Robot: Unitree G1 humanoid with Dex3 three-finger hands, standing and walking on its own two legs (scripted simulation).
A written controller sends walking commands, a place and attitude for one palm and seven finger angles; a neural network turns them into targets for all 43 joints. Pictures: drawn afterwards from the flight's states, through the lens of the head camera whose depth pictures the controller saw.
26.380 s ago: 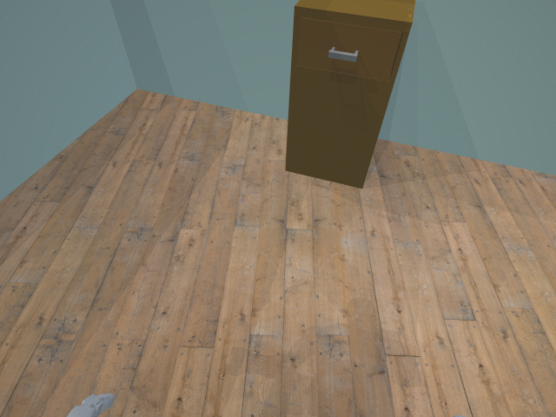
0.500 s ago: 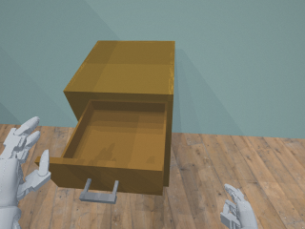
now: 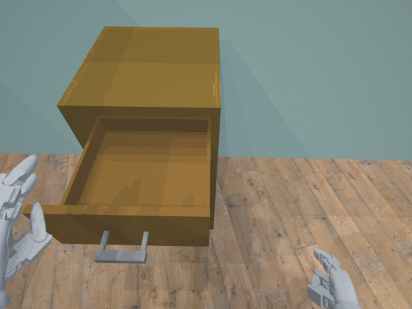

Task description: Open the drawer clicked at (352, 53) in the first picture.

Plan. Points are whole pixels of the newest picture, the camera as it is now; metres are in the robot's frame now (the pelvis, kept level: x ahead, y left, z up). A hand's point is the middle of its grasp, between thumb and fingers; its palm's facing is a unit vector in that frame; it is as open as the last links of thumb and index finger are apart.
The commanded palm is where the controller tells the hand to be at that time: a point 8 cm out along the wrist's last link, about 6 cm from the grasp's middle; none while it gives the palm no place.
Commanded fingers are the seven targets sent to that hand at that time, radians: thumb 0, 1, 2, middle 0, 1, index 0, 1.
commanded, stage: step back with the hand held close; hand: left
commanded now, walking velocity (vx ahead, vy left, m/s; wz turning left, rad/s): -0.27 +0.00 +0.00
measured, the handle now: (123, 246) +0.26 +0.20 -0.08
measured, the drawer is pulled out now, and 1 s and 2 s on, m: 0.28 0.28 0.28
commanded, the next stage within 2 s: stop stepping back and stand still in 0.94 s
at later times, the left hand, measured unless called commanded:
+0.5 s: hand (13, 291) +0.13 +0.24 +0.15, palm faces +0.35 -0.82 -0.45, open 7.4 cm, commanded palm +0.06 +0.28 +0.17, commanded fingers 0.00 0.90 0.90 -0.20 -0.30 -0.20 -0.30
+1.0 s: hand out of the picture +0.02 +0.19 +0.16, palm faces +0.27 -0.82 -0.51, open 7.4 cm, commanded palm -0.05 +0.24 +0.17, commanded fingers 0.00 0.90 0.90 -0.20 -0.30 -0.20 -0.30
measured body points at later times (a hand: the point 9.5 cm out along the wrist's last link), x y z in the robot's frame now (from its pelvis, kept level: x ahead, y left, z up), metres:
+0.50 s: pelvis -0.07 +0.00 -0.01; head -0.03 +0.00 +0.44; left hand +0.10 +0.28 +0.17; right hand +0.12 -0.21 -0.09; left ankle -0.02 +0.10 -0.74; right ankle -0.07 -0.09 -0.74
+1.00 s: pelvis -0.18 -0.04 -0.01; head -0.13 -0.03 +0.44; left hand +0.00 +0.23 +0.19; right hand +0.02 -0.25 -0.10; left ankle -0.11 +0.12 -0.74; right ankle -0.18 -0.12 -0.74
